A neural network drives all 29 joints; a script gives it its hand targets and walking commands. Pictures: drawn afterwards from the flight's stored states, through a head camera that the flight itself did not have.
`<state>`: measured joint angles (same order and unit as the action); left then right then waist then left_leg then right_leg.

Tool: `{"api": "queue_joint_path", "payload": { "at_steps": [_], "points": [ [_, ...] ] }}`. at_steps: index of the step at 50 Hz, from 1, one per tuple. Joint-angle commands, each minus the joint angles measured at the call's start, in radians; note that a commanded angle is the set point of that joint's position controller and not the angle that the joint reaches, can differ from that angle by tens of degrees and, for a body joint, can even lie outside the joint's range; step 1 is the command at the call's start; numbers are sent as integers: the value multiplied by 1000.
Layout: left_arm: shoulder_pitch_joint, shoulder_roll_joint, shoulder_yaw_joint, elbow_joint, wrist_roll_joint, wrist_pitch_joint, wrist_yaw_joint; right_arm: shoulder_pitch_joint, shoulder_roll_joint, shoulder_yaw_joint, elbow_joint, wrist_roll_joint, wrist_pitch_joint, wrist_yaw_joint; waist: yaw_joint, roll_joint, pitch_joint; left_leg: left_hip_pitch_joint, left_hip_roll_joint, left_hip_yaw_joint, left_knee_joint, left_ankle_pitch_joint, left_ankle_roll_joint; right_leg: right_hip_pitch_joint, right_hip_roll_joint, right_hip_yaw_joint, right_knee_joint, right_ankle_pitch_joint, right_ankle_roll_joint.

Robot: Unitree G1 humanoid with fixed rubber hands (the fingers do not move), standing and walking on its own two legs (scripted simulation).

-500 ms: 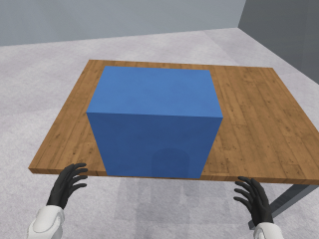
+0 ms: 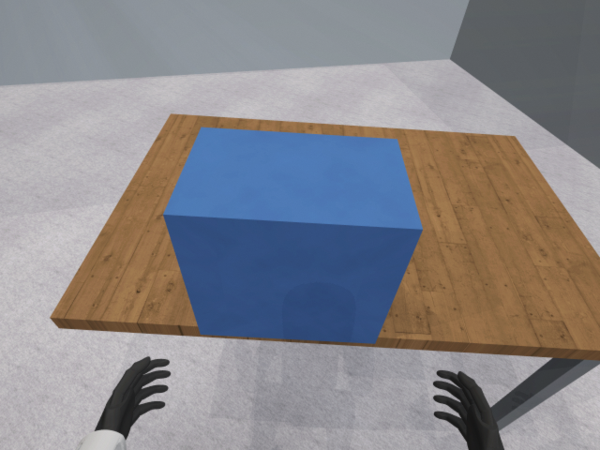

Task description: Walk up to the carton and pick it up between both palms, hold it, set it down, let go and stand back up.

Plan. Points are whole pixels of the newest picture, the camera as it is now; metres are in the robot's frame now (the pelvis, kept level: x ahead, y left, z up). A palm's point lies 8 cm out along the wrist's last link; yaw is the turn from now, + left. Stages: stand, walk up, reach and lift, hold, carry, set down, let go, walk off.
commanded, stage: set down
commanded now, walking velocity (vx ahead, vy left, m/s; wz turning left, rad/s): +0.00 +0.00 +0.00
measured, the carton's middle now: (293, 242) +0.42 +0.05 +0.05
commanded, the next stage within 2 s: let go in 0.46 s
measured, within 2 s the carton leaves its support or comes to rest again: neither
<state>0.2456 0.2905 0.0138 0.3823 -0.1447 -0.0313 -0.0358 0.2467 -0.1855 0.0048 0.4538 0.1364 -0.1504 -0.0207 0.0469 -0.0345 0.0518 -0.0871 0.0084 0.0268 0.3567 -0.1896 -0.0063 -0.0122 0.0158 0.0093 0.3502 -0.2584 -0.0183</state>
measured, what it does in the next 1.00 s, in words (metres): stands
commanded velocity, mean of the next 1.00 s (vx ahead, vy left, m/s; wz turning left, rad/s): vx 0.00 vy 0.00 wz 0.00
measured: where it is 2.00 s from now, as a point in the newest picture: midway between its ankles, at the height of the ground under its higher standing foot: outside the picture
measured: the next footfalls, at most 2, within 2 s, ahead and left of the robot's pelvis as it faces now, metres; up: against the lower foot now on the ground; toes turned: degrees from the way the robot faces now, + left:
none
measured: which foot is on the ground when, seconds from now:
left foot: down 0.00-1.00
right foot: down 0.00-1.00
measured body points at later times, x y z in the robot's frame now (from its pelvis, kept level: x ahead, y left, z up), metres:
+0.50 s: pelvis +0.00 -0.01 +0.00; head +0.00 +0.00 +0.45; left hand +0.17 +0.22 -0.08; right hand +0.17 -0.24 -0.08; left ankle +0.01 +0.12 -0.75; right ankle -0.04 -0.11 -0.75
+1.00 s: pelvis -0.01 -0.01 +0.00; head -0.01 +0.00 +0.45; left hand +0.17 +0.22 -0.09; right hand +0.15 -0.25 -0.08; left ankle +0.01 +0.12 -0.75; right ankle -0.04 -0.11 -0.75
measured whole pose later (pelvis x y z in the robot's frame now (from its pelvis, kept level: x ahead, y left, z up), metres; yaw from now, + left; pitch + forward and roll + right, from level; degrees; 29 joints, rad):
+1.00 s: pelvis -0.01 -0.01 +0.00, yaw -1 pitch -5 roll +1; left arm 0.17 0.23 0.03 0.54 -0.01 0.13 -0.01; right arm 0.17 -0.19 -0.03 0.70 -0.01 -0.17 0.01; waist 0.00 -0.04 0.09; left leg -0.09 0.03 0.03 0.38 -0.19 -0.03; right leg -0.03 0.03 0.00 0.40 -0.27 -0.04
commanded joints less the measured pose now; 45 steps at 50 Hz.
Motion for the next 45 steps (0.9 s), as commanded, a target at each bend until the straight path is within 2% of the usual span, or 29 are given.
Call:
{"api": "queue_joint_path", "payload": {
  "at_steps": [1,2,3,4,5,6,8,9,10,11,12,13,15,16,18,19,20,22,23,24,25,27,28,29,31,33,40,42,45],
  "points": [
    [-95,113,39,-126,-3,-23,6,-50,-104,-56,-102,-23,-40,-2,-23,49,-35,135,-3,7,-14,223,-20,-192,-16,13,-107,120,6],
    [-91,78,20,-21,25,6,6,-59,-106,-39,4,-41,-27,3,-19,53,1,165,-6,6,-7,224,-22,-215,-19,6,-113,112,1],
    [-86,76,17,-44,20,15,3,-62,-99,-28,-27,-45,-21,5,-29,27,6,149,1,1,-9,199,-23,-206,-13,3,-111,78,3],
    [-107,97,27,-100,22,10,4,-63,-93,-54,-66,-53,-29,0,-27,38,-8,151,0,12,-21,198,-19,-203,-20,-7,-105,106,12],
    [-134,83,22,-72,27,15,11,-90,-95,-45,-24,-53,-27,0,-28,79,-43,154,-3,12,-12,227,-23,-196,-7,-4,-93,136,7],
    [-112,77,16,-44,39,31,16,-73,-106,-44,9,-56,-23,6,-32,62,-16,155,3,8,-14,264,-27,-195,-6,-8,-97,144,4],
    [-93,107,33,-113,37,4,20,-61,-84,-55,-35,-63,-52,5,-25,58,-75,175,4,14,1,295,-27,-191,-8,-12,-86,204,12],
    [-76,114,39,-96,20,-7,17,-60,-88,-47,-46,-60,-64,6,-25,46,-63,152,0,14,18,289,-32,-180,-10,-7,-75,216,16],
    [-81,103,37,-82,32,-5,25,-65,-103,-45,-41,-66,-70,7,-5,51,-80,165,3,10,7,311,-29,-176,-9,2,-83,233,9],
    [-53,96,31,-31,59,15,22,-76,-111,-37,31,-69,-67,14,-13,58,-52,175,-2,17,14,313,-29,-192,-12,-12,-84,231,13],
    [-54,88,32,-52,51,13,18,-68,-89,-40,-9,-62,-77,10,-15,31,-49,179,9,12,11,296,-19,-194,-10,-10,-83,227,16],
    [-61,72,28,-17,67,29,14,-79,-107,-26,30,-66,-69,13,-13,41,-33,177,-1,17,13,275,-23,-191,-11,-4,-93,213,13],
    [-55,75,34,15,65,42,3,-62,-88,-26,26,-72,-69,5,-18,4,8,165,-2,23,3,226,-17,-203,-22,-10,-98,221,19],
    [-55,41,22,33,84,59,6,-65,-102,-25,76,-73,-62,9,-27,29,12,170,3,17,-5,227,-27,-214,-6,-24,-103,168,15],
    [-66,51,33,4,94,61,6,-70,-100,-22,53,-83,-63,12,-10,30,-18,199,-7,22,7,272,-15,-203,-13,-14,-108,236,13],
    [-77,46,36,34,107,69,6,-70,-98,-27,85,-91,-65,13,-29,32,-28,203,-8,26,4,272,-24,-207,-14,-14,-98,256,21],
    [-84,54,46,43,101,70,3,-70,-101,-24,79,-100,-71,10,-27,15,-25,194,-7,23,12,261,-17,-201,-15,-23,-90,278,26],
    [-93,66,45,-35,101,51,9,-77,-90,-49,75,-99,-85,4,-19,14,-77,207,-7,29,16,302,-23,-175,-12,-23,-82,318,23],
    [-95,64,43,-33,97,44,16,-81,-95,-46,85,-100,-87,9,-22,30,-81,214,-4,23,17,303,-24,-189,-11,-18,-80,305,21],
    [-104,72,34,-14,101,40,18,-83,-97,-44,102,-90,-89,9,-50,28,-51,207,-5,19,25,265,-27,-210,-27,-11,-75,311,32],
    [-105,81,37,22,97,47,17,-105,-98,-49,113,-95,-91,6,-31,38,-52,200,-16,21,22,260,-14,-209,-26,-6,-72,315,33],
    [-106,71,35,22,106,54,18,-104,-105,-39,125,-87,-93,11,-34,25,-55,198,-7,14,30,260,-13,-208,-24,-9,-67,333,29],
    [-106,53,34,69,108,70,16,-88,-105,-44,186,-95,-87,11,-44,34,-53,202,-10,19,26,243,-12,-215,-29,-21,-69,314,29],
    [-103,55,26,52,118,77,18,-91,-105,-31,183,-98,-88,13,-27,45,-54,204,-1,16,24,250,-19,-221,-21,-23,-69,294,22],
    [-101,71,51,40,112,82,18,-100,-100,-32,150,-95,-80,11,-39,11,-41,197,-14,20,28,233,-15,-219,-27,-24,-80,332,33],
    [-134,66,52,34,123,93,18,-99,-109,-44,172,-102,-76,7,-48,28,-62,218,-20,21,32,260,-8,-204,-24,-15,-67,356,37],
    [-140,56,40,47,117,127,28,-126,-95,-58,141,-138,-39,17,-52,4,12,149,-9,31,10,133,-3,-267,-23,-10,-83,189,22],
    [-142,60,29,59,129,137,35,-140,-113,-71,149,-135,-35,24,-43,37,3,168,-3,31,2,131,-11,-264,-27,-21,-79,185,19],
    [-138,43,50,31,138,144,33,-128,-112,-67,143,-148,-32,28,-42,5,-12,169,-8,32,12,145,-5,-253,-26,-14,-87,221,29]
  ]
}}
